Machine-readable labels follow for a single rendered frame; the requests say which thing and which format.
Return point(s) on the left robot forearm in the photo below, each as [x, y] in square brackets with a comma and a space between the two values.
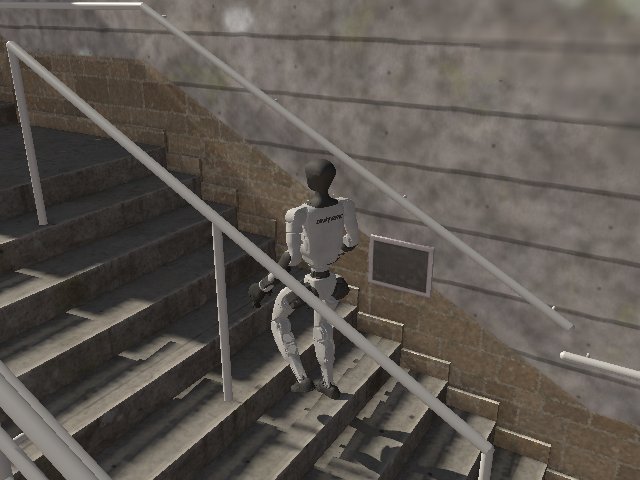
[267, 283]

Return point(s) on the left robot upper arm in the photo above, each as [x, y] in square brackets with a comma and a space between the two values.
[294, 219]

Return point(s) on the right robot forearm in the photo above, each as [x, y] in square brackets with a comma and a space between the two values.
[345, 249]

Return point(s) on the humanoid robot torso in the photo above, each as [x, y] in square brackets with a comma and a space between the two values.
[321, 242]

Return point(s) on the left robot foot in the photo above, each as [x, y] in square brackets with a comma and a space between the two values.
[305, 386]

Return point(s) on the left robot hand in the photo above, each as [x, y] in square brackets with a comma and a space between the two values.
[257, 294]

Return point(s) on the right robot upper arm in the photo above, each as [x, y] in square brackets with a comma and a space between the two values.
[352, 237]

